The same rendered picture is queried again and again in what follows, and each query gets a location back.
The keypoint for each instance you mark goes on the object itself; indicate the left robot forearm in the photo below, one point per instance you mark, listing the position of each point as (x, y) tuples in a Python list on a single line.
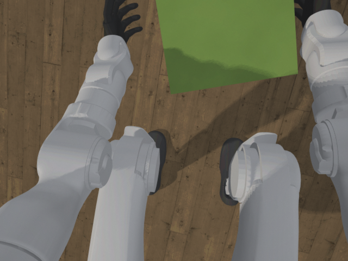
[(99, 98)]

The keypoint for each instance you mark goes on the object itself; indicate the carton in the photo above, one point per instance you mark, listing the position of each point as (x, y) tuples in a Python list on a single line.
[(212, 43)]

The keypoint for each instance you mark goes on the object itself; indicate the robot right thigh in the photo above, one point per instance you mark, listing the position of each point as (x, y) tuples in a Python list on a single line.
[(269, 205)]

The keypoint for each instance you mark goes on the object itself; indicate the left robot upper arm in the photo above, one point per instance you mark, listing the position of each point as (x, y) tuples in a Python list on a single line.
[(37, 225)]

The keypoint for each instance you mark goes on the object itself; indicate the right robot upper arm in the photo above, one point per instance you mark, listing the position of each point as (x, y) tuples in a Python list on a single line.
[(329, 155)]

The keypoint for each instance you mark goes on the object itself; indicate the robot right shin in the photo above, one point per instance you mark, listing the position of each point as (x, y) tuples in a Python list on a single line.
[(270, 138)]

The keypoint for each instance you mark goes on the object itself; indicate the left robot hand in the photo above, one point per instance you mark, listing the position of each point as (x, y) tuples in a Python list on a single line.
[(113, 23)]

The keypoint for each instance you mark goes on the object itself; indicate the right robot forearm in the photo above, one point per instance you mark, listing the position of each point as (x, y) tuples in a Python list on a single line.
[(325, 50)]

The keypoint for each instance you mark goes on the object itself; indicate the right robot hand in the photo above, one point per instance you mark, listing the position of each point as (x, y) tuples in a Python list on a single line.
[(310, 7)]

